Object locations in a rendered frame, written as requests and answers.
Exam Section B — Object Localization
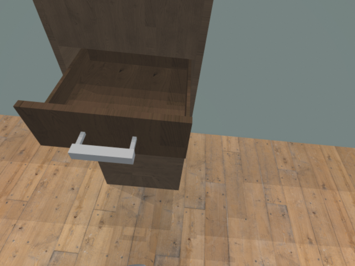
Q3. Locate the drawer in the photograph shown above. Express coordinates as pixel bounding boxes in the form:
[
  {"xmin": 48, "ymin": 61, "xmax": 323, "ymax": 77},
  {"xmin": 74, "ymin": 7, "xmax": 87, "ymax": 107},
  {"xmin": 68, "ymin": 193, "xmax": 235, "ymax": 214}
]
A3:
[{"xmin": 13, "ymin": 48, "xmax": 192, "ymax": 158}]

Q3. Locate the handle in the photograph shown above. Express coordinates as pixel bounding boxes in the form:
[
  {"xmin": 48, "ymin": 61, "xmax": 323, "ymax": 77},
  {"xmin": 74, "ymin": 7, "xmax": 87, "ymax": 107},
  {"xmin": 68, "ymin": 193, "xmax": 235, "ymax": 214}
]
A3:
[{"xmin": 68, "ymin": 132, "xmax": 137, "ymax": 165}]

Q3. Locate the cabinet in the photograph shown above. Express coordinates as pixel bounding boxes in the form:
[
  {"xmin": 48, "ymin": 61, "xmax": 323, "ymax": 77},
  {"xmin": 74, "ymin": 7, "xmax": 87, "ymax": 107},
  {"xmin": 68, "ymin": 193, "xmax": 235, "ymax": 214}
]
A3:
[{"xmin": 33, "ymin": 0, "xmax": 214, "ymax": 190}]

